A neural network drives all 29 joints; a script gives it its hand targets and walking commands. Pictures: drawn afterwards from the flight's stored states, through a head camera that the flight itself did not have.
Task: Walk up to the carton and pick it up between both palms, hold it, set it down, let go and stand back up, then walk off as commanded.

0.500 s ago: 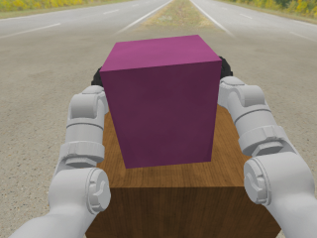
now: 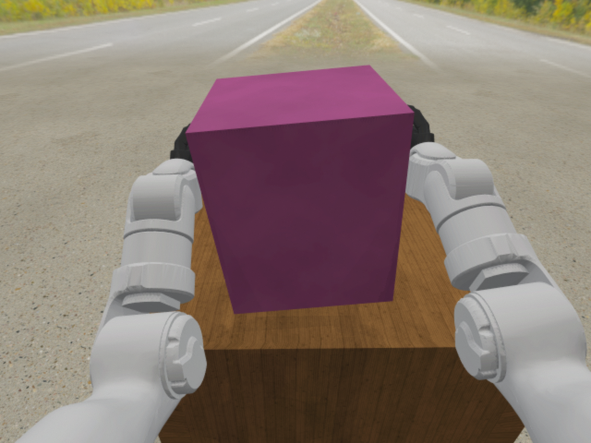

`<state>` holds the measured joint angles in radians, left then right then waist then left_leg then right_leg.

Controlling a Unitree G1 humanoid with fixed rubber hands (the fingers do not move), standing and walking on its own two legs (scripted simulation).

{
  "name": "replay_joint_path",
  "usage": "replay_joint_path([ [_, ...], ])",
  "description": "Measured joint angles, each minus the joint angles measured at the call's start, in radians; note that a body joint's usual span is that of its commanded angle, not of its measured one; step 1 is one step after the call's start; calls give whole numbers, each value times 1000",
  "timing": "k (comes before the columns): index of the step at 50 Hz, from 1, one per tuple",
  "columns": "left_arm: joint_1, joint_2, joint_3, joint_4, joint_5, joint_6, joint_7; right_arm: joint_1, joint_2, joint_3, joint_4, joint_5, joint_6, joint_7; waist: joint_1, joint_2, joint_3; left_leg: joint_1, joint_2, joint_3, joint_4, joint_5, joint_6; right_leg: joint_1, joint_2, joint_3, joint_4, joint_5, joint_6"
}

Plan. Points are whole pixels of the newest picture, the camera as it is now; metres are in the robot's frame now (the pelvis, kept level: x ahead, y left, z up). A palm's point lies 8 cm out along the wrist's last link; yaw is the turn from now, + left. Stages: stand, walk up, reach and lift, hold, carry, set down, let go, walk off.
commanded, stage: hold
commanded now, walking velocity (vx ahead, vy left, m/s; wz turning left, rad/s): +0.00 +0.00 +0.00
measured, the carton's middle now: (302, 187) +0.38 +0.00 +0.25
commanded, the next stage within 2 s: none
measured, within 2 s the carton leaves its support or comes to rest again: neither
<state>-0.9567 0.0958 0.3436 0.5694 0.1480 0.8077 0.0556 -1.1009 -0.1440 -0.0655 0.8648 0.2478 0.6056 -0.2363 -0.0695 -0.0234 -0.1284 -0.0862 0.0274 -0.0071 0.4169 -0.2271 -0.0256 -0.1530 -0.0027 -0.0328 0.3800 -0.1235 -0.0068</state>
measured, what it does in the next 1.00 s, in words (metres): stands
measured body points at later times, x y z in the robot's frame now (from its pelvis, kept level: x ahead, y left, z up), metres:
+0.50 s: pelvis +0.00 +0.00 +0.00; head -0.09 +0.01 +0.44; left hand +0.39 +0.15 +0.27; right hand +0.39 -0.15 +0.29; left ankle +0.01 +0.13 -0.74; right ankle +0.06 -0.11 -0.74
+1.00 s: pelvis +0.00 +0.00 +0.00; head -0.09 +0.01 +0.44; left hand +0.39 +0.15 +0.27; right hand +0.39 -0.15 +0.29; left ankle +0.01 +0.13 -0.74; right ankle +0.06 -0.11 -0.74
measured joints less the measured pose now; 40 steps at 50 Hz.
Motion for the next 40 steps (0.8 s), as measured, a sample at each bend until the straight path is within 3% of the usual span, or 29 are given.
replay_joint_path([
  [40,0,0,0,0,0,-2,0,0,0,0,-1,0,4,0,-1,0,-1,-1,-1,-3,0,1,-1,0,0,0,0,0,0],
])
